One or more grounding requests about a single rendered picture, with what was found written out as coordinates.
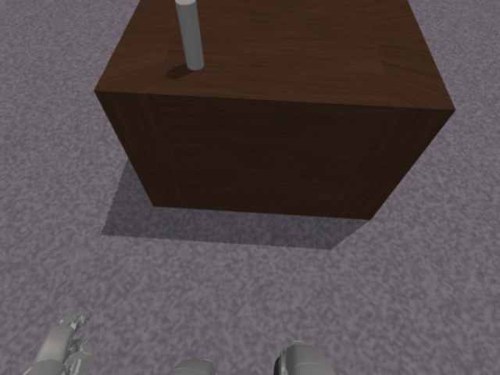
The left robot arm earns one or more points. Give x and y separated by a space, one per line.
46 367

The left robot hand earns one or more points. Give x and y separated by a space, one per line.
77 355

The can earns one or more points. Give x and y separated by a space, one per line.
190 32

